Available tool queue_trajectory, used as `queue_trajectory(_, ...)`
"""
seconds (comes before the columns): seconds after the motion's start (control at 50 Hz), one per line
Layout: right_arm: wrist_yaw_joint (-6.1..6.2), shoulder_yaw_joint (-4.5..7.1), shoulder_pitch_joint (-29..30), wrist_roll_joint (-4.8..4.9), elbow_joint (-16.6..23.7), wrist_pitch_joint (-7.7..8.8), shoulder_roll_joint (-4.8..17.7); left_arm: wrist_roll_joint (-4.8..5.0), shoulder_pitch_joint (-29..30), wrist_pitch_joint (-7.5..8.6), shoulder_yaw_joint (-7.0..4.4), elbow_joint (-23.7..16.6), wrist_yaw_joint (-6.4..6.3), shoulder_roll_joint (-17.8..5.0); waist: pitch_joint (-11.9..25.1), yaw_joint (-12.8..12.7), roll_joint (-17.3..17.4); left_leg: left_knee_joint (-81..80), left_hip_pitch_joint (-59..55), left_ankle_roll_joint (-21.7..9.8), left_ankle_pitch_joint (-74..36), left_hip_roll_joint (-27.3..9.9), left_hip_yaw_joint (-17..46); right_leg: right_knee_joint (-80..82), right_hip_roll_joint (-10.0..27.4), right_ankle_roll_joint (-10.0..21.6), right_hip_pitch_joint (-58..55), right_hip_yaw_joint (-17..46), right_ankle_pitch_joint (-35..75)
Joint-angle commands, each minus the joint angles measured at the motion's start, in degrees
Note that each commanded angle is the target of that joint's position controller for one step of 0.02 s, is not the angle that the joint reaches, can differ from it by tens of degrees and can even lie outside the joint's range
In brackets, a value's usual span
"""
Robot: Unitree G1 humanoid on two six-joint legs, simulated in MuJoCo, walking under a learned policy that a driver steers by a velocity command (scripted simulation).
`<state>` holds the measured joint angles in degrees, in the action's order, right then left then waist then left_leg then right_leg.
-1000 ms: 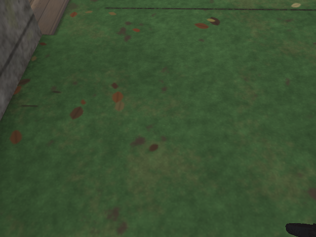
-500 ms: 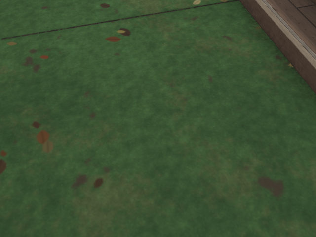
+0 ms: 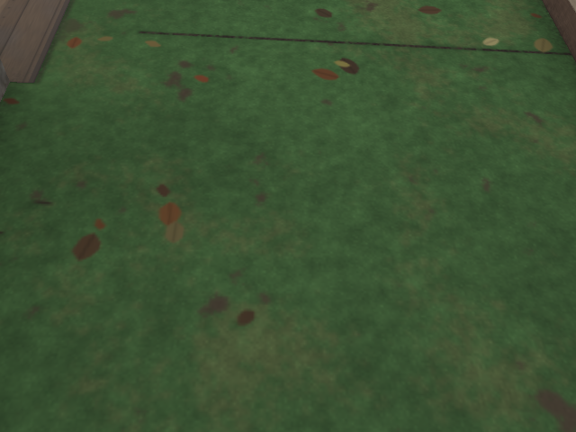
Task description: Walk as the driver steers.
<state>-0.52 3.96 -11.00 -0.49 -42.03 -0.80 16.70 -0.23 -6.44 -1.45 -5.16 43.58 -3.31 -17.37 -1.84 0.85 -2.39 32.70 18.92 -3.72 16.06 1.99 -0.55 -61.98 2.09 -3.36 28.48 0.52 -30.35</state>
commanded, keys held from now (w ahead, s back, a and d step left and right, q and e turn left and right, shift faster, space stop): q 0.34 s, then no key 0.66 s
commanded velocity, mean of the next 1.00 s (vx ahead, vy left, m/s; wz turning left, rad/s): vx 0.00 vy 0.00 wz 0.32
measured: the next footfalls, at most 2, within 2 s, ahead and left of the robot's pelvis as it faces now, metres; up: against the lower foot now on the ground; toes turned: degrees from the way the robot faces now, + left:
right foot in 0.42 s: +0.09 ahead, -0.13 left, +0.00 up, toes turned +20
left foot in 0.74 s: -0.01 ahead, +0.12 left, +0.00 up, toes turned +15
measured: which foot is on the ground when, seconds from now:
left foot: down 0.00-0.42, up 0.44-0.72, down 0.74-1.00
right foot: up 0.00-0.40, down 0.42-1.00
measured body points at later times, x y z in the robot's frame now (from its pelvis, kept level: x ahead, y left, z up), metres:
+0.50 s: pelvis +0.01 -0.03 +0.00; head +0.05 -0.03 +0.45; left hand +0.08 +0.29 -0.08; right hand +0.25 -0.26 -0.09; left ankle -0.02 +0.08 -0.69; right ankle +0.05 -0.14 -0.73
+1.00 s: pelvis +0.00 +0.01 +0.00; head +0.00 +0.02 +0.45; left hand +0.02 +0.30 -0.12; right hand +0.21 -0.18 -0.10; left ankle -0.05 +0.11 -0.73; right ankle +0.05 -0.14 -0.73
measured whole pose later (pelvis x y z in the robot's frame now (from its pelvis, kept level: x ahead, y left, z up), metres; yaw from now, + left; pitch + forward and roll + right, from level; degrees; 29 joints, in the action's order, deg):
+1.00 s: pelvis +0.00 +0.01 +0.00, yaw +18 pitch -1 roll -1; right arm 0.5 1.3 -11.7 -1.0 -39.9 -0.5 12.1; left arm -0.8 -11.4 0.6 -2.2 46.5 -1.1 -15.1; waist -1.4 -1.2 -0.7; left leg 31.0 11.5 -1.1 18.3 1.7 2.8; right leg -28.7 2.4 -3.8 12.6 2.7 -15.1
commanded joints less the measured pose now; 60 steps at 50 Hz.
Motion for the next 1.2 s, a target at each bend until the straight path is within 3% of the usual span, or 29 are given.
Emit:
queue_trajectory(0.02,1.5,2.05,2.47,1.29,4.76,0.96,9.15,-0.28,2.45,0.75,-1.82,-4.43,-0.85,-6.21,6.03,-0.81,8.35,-13.33,-11.07,-9.35,-23.28,-14.91,19.54,-5.36,0.42,-0.12,10.11,4.49,5.88)
queue_trajectory(0.06,2.07,1.92,1.67,0.89,5.33,0.53,8.88,-0.04,0.65,1.16,-1.67,-4.09,-0.52,-4.99,7.29,-1.18,8.54,-13.62,-10.98,-9.26,-22.51,-13.2,18.44,-4.04,-1.07,-0.62,8.26,4.02,9.72)
queue_trajectory(0.12,2.62,2.25,0.41,1.12,5.9,0.23,9.54,0.11,1.63,1.65,-1.17,-4.63,-0.35,-3.83,7.19,-0.34,8.54,-13.51,-12.83,-9.19,-19.18,-12.48,19.67,4.44,-1.79,-1.49,8.52,4.56,11.76)
queue_trajectory(0.22,2.62,2.88,1.12,0.96,7.47,-0.58,10.78,0.3,2.73,2.4,-0.92,-5.32,0.47,-4.05,5.62,0.52,10.48,-13.8,-8.82,-9.46,-9.73,-11.26,23.91,15.54,-2.87,-2.07,2.87,5.33,11.65)
queue_trajectory(0.32,1.94,3.14,2.39,1.24,9.03,-1.28,10.92,0.85,1.54,3.84,-1.15,-5.73,1.66,-4.94,6.83,0.61,11.33,-10.99,-9.28,-9.4,-16.05,-10.69,29.61,23.77,-4.42,-0.83,-3.2,5.62,9.39)
queue_trajectory(0.38,2.18,2.72,4.45,2.0,10.0,-1.91,9.86,0.8,-2.94,4.59,-1.29,-4.58,2.63,-4.97,8.28,-2.15,11.02,-6.78,-9.05,-6.59,-20.36,-8.37,29.09,38.24,-4.14,1.09,-12.23,3.88,18.6)
queue_trajectory(0.4,2.42,2.28,3.25,1.96,10.04,-1.99,8.43,0.26,-3.87,4.63,-1.63,-4.34,2.73,-6.28,8.9,-1.94,9.23,-4.37,-5.89,-4.04,-14.88,-6.19,27.3,41.77,-0.55,2.56,-18.01,5.88,25.06)
queue_trajectory(0.42,2.3,1.39,0.32,0.95,10.0,-1.81,5.5,-0.84,-3.44,4.28,-2.07,-5.4,2.48,-9.53,10.0,0.23,-1.34,5.37,0.25,-0.68,0.77,-0.79,20.47,43.24,10.2,6.91,-23.57,16.11,33.45)
queue_trajectory(0.44,2.17,1.85,0.39,1.29,11.48,-1.19,6.79,-2.58,-2.72,3.77,-2.3,-5.06,2.54,-11.92,6.21,1.72,-14.29,14.55,10.52,2.55,20.0,7.08,10.83,44.38,18.6,17.2,-21.9,27.69,43.01)
queue_trajectory(0.46,2.13,3.14,-0.31,0.4,10.41,-0.61,11.16,-2.02,-1.84,3.95,-1.73,-6.27,2.41,-9.02,6.54,0.31,-10.31,27.23,11.75,5.23,21.96,3.84,11.21,44.33,21.56,21.59,-20.11,29.58,42.24)
queue_trajectory(0.48,1.92,3.82,-0.59,0.92,9.18,-0.64,12.32,-1.23,-0.25,3.89,-1.12,-6.71,2.1,-7.19,5.88,0.66,-6.46,32.39,12.23,6.18,18.28,3.26,11.47,43.3,18.28,19.79,-19.58,24.37,40.36)
queue_trajectory(0.5,2.06,3.68,-1.31,1.01,7.76,-1.15,10.8,-0.54,1.25,3.74,-0.78,-6.88,2.0,-6.32,5.05,1.28,-4.2,34.11,12.49,7.2,15.43,3.01,11.26,42.37,14.49,16.93,-19.42,19.62,37.79)
queue_trajectory(0.52,2.19,3.31,-1.13,0.85,7.54,-1.6,9.42,0.2,1.62,3.65,-0.47,-6.78,1.96,-5.76,4.39,0.84,-4.04,34.98,13.57,7.99,12.97,2.93,11.4,41.77,13.14,15.91,-19.99,17.69,38.23)
queue_trajectory(0.54,2.05,2.67,-0.98,1.0,7.38,-1.83,7.37,0.31,1.22,3.41,-0.09,-6.49,1.91,-5.36,4.29,0.64,-4.05,33.9,12.48,8.56,11.65,2.96,10.61,41.5,11.66,15.62,-19.57,15.16,40.55)
queue_trajectory(0.62,1.53,0.48,2.36,0.91,8.67,-1.6,2.61,-0.16,0.31,2.27,0.12,-5.76,1.98,-5.29,6.16,-1.19,-8.36,14.47,3.52,9.32,10.92,-0.74,3.78,40.43,8.38,14.84,-20.26,9.73,41.06)
queue_trajectory(0.66,1.32,0.59,3.01,1.34,8.71,-1.45,3.35,0.07,-1.89,1.72,-0.19,-5.15,2.17,-6.87,6.31,-2.59,-9.65,5.93,-0.43,9.0,9.18,-0.79,1.65,39.86,9.28,15.53,-20.53,11.2,40.27)
queue_trajectory(0.7,1.16,0.87,-0.36,1.22,6.88,-1.27,3.63,0.88,-1.75,1.61,0.31,-4.83,2.38,-6.4,5.74,-0.53,-8.2,-9.22,-7.71,7.26,-3.07,-0.12,0.13,38.26,8.56,13.92,-18.33,10.84,37.95)
queue_trajectory(0.72,1.23,0.9,-0.68,0.64,6.76,-1.21,4.55,0.97,-4.08,2.09,0.74,-4.01,2.53,-5.43,5.59,-0.69,-6.6,-13.92,-12.45,5.73,-8.89,-1.09,2.17,38.18,7.77,11.25,-15.87,10.62,34.76)
queue_trajectory(0.74,1.69,1.26,-1.4,0.1,7.45,-1.18,7.49,-0.2,-5.42,2.89,1.32,-3.89,2.9,-4.24,7.37,-1.68,-1.2,-12.2,-18.41,3.68,-19.71,-6.73,8.45,35.46,5.72,7.23,-11.92,8.46,28.76)
queue_trajectory(0.76,1.84,1.57,0.45,-0.64,6.96,-1.23,9.75,-1.25,-7.46,3.73,2.02,-4.0,3.28,-1.69,7.77,-5.22,10.09,-8.62,-15.05,-0.33,-20.46,-10.58,11.87,34.96,0.62,3.35,-11.65,2.66,18.31)
queue_trajectory(0.78,1.22,0.6,2.05,-0.71,7.54,-0.87,5.31,-1.72,-4.45,3.82,2.1,-3.84,3.14,-2.69,7.23,-3.09,10.0,-9.7,-9.25,-2.36,-12.36,-10.33,12.3,35.35,0.74,1.06,-16.17,2.12,16.76)
queue_trajectory(0.8,0.87,0.02,2.52,-1.01,7.32,-0.45,3.45,-1.46,-2.19,3.7,1.85,-3.75,3.12,-3.58,5.22,-2.28,8.41,-10.12,-7.69,-1.35,-6.93,-8.52,11.31,35.25,0.4,0.33,-16.62,1.88,18.95)
queue_trajectory(0.84,0.86,0.13,1.63,-0.9,6.72,0.34,4.52,-0.96,-1.79,3.16,1.7,-3.23,2.63,-3.73,2.67,-1.56,8.08,-10.35,-6.02,0.37,-5.71,-6.86,10.28,34.34,0.16,0.6,-15.97,1.71,21.1)
queue_trajectory(0.88,1.08,-0.22,0.47,-0.63,6.12,0.95,3.95,-0.67,-2.73,2.89,1.69,-2.59,2.34,-3.59,1.53,-1.77,8.14,-10.16,-5.09,0.75,-6.92,-6.67,10.08,34.79,0.53,0.74,-16.16,2.12,21.95)
queue_trajectory(1.04,1.26,-0.75,-0.21,-0.38,5.27,1.32,2.79,-0.39,-4.49,2.67,1.56,1.17,1.75,-3.42,1.52,-1.63,4.54,-9.68,-5.77,0.44,-8.8,-5.78,9.61,35.35,0.9,-0.25,-17.21,2.21,23.62)
queue_trajectory(1.2,1.2,-0.77,-1.21,-0.18,3.0,1.48,2.26,-0.14,-5.63,2.46,1.43,4.7,1.14,-4.01,2.21,-1.59,3.36,-9.05,-6.74,0.56,-11.85,-4.66,8.12,35.38,1.15,-0.43,-18.26,2.27,25.55)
